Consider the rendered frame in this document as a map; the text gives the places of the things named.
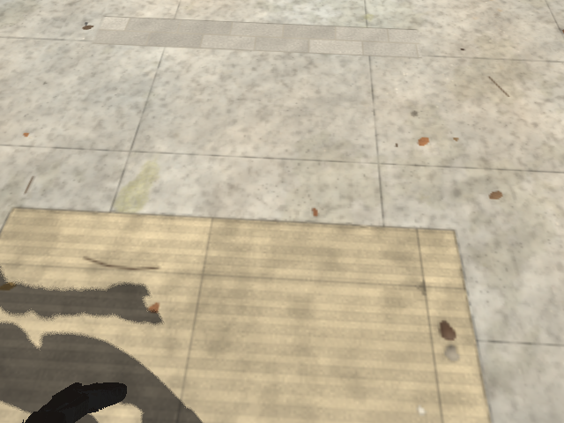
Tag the left robot hand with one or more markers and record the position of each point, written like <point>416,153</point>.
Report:
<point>74,402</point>

